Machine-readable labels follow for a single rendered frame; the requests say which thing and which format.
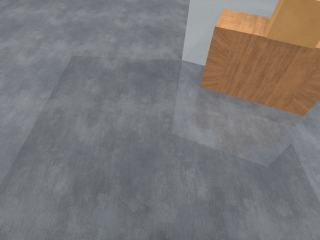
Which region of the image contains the carton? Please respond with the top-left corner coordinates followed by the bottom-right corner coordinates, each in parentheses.
top-left (266, 0), bottom-right (320, 49)

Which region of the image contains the pedestal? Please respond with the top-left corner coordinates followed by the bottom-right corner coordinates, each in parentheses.
top-left (200, 9), bottom-right (320, 116)

